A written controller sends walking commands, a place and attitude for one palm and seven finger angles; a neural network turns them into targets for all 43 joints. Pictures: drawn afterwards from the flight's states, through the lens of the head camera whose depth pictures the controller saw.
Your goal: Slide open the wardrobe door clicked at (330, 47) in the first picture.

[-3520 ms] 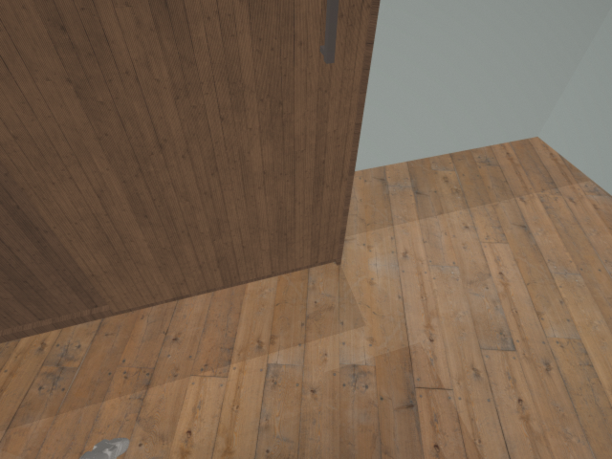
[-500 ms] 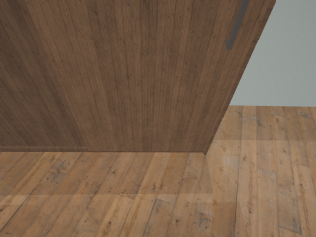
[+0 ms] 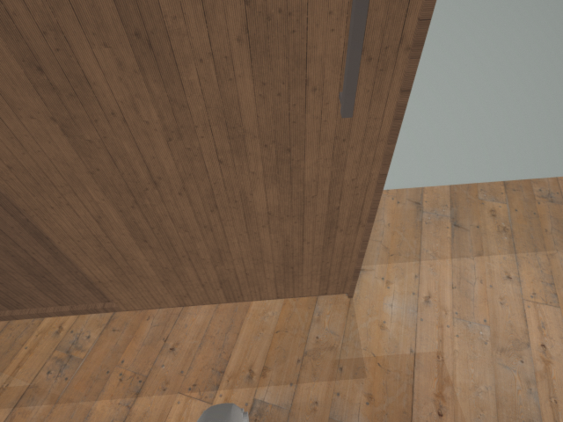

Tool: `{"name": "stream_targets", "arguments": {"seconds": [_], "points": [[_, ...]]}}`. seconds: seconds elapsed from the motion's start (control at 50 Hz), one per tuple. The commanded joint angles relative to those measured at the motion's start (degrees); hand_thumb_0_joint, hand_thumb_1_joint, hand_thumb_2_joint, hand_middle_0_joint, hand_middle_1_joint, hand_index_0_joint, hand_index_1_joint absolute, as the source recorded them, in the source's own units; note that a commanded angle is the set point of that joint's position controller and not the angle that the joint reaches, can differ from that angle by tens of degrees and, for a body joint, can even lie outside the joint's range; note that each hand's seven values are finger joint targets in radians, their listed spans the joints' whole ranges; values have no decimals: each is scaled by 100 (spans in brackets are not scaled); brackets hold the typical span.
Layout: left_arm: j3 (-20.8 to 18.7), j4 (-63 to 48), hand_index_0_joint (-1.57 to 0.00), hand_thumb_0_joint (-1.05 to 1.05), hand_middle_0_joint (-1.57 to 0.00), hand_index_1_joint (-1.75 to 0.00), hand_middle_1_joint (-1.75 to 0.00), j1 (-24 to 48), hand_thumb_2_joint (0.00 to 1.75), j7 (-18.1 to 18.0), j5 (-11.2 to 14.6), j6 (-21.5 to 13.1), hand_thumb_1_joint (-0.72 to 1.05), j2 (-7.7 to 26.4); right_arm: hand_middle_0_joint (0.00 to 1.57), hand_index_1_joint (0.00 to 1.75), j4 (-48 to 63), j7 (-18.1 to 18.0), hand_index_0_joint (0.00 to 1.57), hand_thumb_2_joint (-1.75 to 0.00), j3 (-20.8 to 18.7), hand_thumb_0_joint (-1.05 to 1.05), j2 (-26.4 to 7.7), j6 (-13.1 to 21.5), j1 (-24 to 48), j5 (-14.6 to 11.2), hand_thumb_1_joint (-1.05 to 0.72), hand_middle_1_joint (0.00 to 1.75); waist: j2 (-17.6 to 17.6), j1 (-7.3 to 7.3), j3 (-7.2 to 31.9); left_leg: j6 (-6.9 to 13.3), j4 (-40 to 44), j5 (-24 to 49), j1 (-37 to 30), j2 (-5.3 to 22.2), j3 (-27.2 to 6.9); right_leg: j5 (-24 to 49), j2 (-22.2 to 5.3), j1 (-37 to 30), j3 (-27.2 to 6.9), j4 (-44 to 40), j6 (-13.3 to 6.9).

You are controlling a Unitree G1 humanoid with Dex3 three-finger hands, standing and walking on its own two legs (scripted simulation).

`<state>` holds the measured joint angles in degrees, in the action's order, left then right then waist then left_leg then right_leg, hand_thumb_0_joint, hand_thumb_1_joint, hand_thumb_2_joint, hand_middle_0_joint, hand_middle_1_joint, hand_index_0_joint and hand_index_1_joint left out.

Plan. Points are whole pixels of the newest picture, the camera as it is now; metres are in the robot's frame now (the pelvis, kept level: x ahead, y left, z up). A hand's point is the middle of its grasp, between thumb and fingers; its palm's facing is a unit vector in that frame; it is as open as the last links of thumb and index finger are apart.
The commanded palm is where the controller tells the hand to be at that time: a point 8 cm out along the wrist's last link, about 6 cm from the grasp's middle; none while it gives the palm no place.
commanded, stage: take the last steps up to it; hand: right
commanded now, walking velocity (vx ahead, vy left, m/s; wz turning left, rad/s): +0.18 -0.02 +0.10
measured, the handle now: (351, 48) +0.61 -0.10 +0.22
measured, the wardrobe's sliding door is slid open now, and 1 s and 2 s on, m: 0.00 0.00 0.00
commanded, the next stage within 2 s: come to a stop and stand still in 0.06 s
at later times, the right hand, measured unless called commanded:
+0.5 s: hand (397, 388) +0.21 -0.18 -0.17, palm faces +0.00 +0.98 -0.20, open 7.3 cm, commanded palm none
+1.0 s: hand out of the picture +0.13 -0.26 -0.17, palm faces -0.06 +0.97 -0.24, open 7.4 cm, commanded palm none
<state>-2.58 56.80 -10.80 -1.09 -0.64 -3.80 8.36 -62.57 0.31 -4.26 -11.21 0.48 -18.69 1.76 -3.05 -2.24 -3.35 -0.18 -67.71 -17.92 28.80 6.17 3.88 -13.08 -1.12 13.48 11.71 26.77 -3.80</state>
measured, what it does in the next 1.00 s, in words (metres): walks ahead: left foot, then right foot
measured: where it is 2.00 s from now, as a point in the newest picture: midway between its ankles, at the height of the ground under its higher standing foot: outside the picture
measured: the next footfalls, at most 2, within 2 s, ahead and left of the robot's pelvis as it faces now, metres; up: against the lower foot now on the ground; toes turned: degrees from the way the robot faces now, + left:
left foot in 0.28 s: +0.21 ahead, +0.10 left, +0.00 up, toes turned +8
right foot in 0.62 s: +0.13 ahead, -0.16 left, +0.00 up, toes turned -2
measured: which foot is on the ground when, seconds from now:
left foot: up 0.00-0.26, down 0.28-0.64, up 0.66-0.86, down 0.88-1.00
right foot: down 0.00-0.30, up 0.32-0.60, down 0.62-1.00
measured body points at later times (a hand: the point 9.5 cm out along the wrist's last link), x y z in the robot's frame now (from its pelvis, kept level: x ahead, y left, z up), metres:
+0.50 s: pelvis +0.10 -0.01 -0.01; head +0.14 -0.01 +0.44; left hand +0.10 +0.20 -0.17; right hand +0.21 -0.23 -0.16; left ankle +0.17 +0.10 -0.74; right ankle +0.06 -0.14 -0.69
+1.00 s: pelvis +0.08 -0.07 -0.01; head +0.07 -0.06 +0.44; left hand +0.11 +0.19 -0.15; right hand +0.13 -0.31 -0.15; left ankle +0.09 +0.03 -0.74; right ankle +0.09 -0.15 -0.74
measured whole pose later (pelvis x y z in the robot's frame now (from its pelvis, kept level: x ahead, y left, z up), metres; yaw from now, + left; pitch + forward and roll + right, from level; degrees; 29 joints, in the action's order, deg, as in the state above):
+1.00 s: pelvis +0.08 -0.07 -0.01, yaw +5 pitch +0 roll +1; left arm -2.2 51.2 -17.3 -3.1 -1.9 0.1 13.2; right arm -51.5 0.6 -2.2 -11.1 -3.0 -19.4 1.8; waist 2.3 0.7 1.2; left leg 1.9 -33.3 -15.4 17.6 -0.6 4.5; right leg -18.5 -1.5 16.4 6.8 35.3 -2.6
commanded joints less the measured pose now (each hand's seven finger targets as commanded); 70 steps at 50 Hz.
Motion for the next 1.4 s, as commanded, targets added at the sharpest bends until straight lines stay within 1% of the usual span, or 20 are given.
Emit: {"name": "stream_targets", "arguments": {"seconds": [0.0,0.16,0.22,0.24,0.26,0.28,0.32,0.36,0.54,0.56,0.58,0.6,0.64,0.7,0.88,1.0,1.06,1.12,1.22,1.38], "points": [[-85,115,-20,0,-20,-30,-30,-784,90,-30,-44,-90,90,595,20,30,307,-17,20,-90,5,0,25,-9,-339,21,-90,30,661,87,167,-86,544,391,535,186,-187,1507,-1540,-652,-1047,-1625,-546],[-34,491,-20,0,-20,-30,-30,-1276,90,-62,-94,11,90,536,20,30,660,-75,20,-90,103,0,96,29,678,0,-90,30,674,300,-258,62,2694,331,-155,-99,111,3085,-1542,-865,-792,-1032,-591],[16,541,-20,0,-20,-30,-30,-1111,90,-138,-40,81,90,579,20,30,447,-176,20,-90,124,0,-18,49,51,-9,-90,30,381,-60,170,63,3922,1536,-1662,-256,99,3805,-1271,-650,-583,26,-140],[7,548,-20,0,-20,-30,-30,-1160,90,-136,8,106,90,495,20,30,341,-224,20,-90,83,0,-290,81,-266,0,-90,30,35,-121,478,152,4093,3438,-2346,73,-302,2947,-940,-319,-450,563,139],[-21,513,-20,0,-20,-30,-30,-1361,90,-116,66,163,90,394,20,30,348,-272,20,-90,52,0,-651,109,-375,-14,-90,30,-371,-9,704,622,3815,5786,-2898,957,-1167,1291,-503,356,-400,1206,379],[-51,508,-20,0,-20,-30,-30,-1454,90,-130,111,272,90,251,20,30,315,-286,20,-90,10,0,-832,110,-412,-54,-90,30,-521,47,851,1327,3884,7007,-3027,1671,-1427,-1295,-98,630,-450,1956,584],[-82,392,-20,0,-20,-30,-30,-1074,90,-164,84,448,90,252,20,30,477,-350,20,-90,-33,0,-800,63,-64,-51,-90,30,-797,-58,1018,1722,4224,6380,-2549,1838,-1681,-2473,-123,833,-1063,3268,535],[-109,379,-20,0,-20,-30,-30,-1006,90,-150,72,539,90,193,20,30,689,-398,20,-90,-57,0,-712,-33,515,-24,-90,30,-93,131,826,1538,4356,5351,-2168,1565,-1242,-2118,-131,992,-1234,3619,541],[-116,178,-20,0,-20,-30,-30,-1386,90,-26,-11,524,90,131,20,30,1061,-292,20,-90,-158,0,-705,-198,1011,21,-90,30,-719,392,790,798,4578,1072,-1001,792,-824,-744,-29,-16,-729,1122,551],[-126,-415,-20,0,-20,-30,-30,-1215,90,49,-92,495,90,897,20,30,1389,-333,20,-90,48,0,-1340,-147,1087,9,-90,30,-197,652,613,469,3941,652,-1451,479,-865,-582,-112,-12,-1144,-12,377],[-301,-725,-20,0,-20,-30,-30,-947,90,-3,-146,323,90,1032,20,30,1584,-331,20,-90,41,0,-696,-237,879,-53,-90,30,1100,482,1385,178,3272,-550,-1004,141,-243,-1061,-579,28,-1520,-430,254],[-340,-1031,-20,0,-20,-30,-30,-566,90,-101,-212,311,90,1388,20,30,1715,-260,20,-90,141,0,-508,-245,657,-76,-90,30,1862,350,1226,6,2782,-306,-945,-370,89,-1471,-1144,570,-2179,-840,-27],[-344,-1227,-20,0,-20,-30,-30,-195,90,-150,-179,360,90,1470,20,30,1678,-157,20,-90,143,0,-437,-399,564,75,-90,30,2090,364,269,-6,1681,-375,-198,-523,-29,-2289,-1334,1218,-2544,-1347,-280],[-240,-1249,-20,0,-20,-30,-30,-418,90,-178,-227,335,90,1393,20,30,1673,3,20,-90,128,0,-379,-323,338,72,-90,30,751,274,-357,3,2203,-252,-119,-342,-126,-1719,-1442,1249,-2316,-1235,-377],[-194,-976,-20,0,-20,-30,-30,-1030,90,-276,-136,201,90,1388,20,30,1578,12,20,-90,136,0,-423,-184,-172,18,-90,30,796,381,634,183,3518,869,-732,-501,-66,2893,-1374,-414,-1905,38,-260],[-67,-787,-20,0,-20,-30,-30,-761,90,-205,-131,311,90,958,20,30,1528,-74,20,-90,101,0,-595,-192,-216,-9,-90,30,-4,301,166,517,4340,384,-1230,93,-957,-573,-459,909,-1129,220,101],[8,-519,-20,0,-20,-30,-30,-1072,90,-145,-111,337,90,664,20,30,1505,-168,20,-90,103,0,-723,-116,-85,-40,-90,30,-359,418,286,810,5192,-737,-911,574,-1510,-597,-98,499,-825,802,225],[23,-238,-20,0,-20,-30,-30,-1300,90,-106,-93,326,90,539,20,30,1415,-215,20,-90,122,0,-654,-72,138,-51,-90,30,-258,488,177,737,5244,-699,-718,516,-1231,-346,-161,220,-889,632,233],[28,-19,-20,0,-20,-30,-30,-1226,90,-76,-87,285,90,582,20,30,1137,-232,20,-90,192,0,-397,-66,-127,-73,-90,30,815,273,-268,313,4522,-121,-1111,-101,-531,-836,-604,776,-1620,-714,97],[18,186,-20,0,-20,-30,-30,-1410,90,-54,-61,305,90,484,20,30,879,-271,20,-90,208,0,-302,17,-344,-55,-90,30,213,300,-116,296,4876,-518,-1248,48,-727,-1020,-444,734,-1458,-637,123]]}}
